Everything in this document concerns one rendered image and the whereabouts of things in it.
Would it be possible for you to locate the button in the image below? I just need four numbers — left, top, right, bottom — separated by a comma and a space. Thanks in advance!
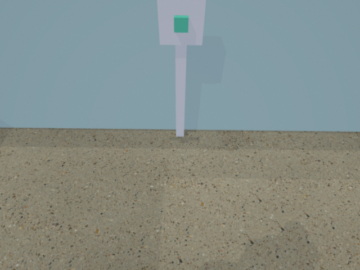
174, 15, 188, 33

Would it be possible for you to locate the panel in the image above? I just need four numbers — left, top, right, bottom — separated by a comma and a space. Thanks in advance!
157, 0, 206, 137

